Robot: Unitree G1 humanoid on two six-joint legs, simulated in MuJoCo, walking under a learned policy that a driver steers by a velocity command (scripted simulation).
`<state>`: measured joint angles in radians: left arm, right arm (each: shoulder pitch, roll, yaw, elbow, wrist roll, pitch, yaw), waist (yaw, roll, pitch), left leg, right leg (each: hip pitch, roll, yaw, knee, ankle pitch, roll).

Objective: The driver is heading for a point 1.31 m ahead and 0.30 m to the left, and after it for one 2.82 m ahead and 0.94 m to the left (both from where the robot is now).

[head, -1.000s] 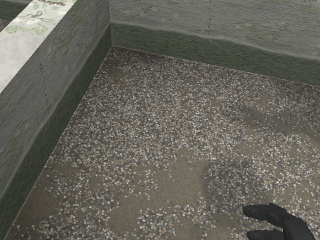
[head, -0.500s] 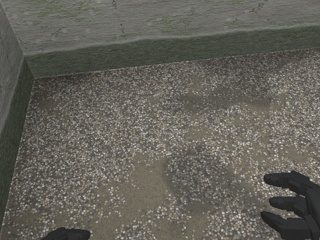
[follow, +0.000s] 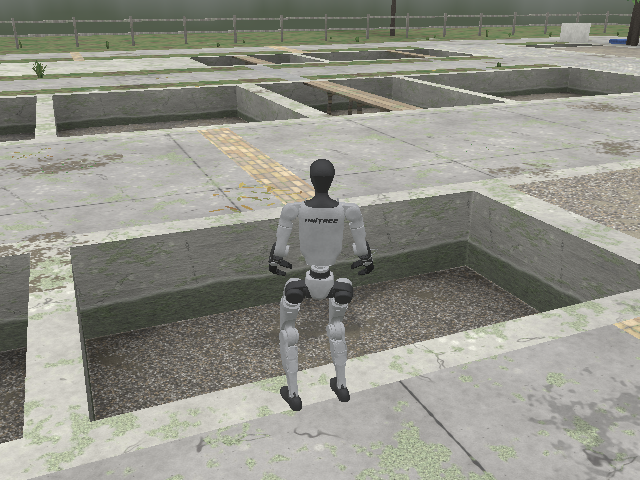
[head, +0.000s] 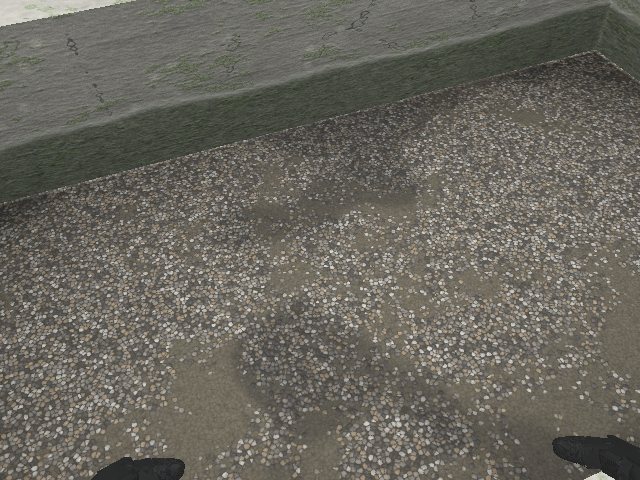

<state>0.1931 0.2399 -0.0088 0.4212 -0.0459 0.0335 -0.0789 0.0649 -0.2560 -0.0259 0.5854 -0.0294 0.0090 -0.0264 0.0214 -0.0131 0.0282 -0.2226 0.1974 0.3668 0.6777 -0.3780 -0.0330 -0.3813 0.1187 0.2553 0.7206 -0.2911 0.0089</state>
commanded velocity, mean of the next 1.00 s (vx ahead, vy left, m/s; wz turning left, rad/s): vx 1.00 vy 0.00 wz -0.12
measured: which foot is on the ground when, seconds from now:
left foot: down 0.00-1.00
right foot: down 0.00-1.00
